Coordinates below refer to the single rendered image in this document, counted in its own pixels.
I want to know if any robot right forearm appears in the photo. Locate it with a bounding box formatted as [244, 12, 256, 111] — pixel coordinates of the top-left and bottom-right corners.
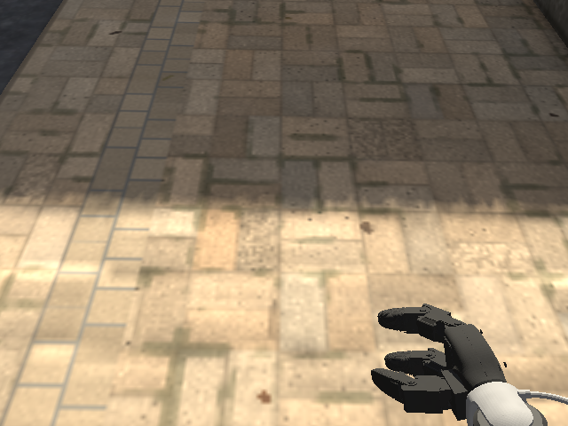
[466, 382, 548, 426]

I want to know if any right robot hand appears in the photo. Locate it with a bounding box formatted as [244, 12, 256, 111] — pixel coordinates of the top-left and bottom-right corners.
[371, 304, 507, 421]

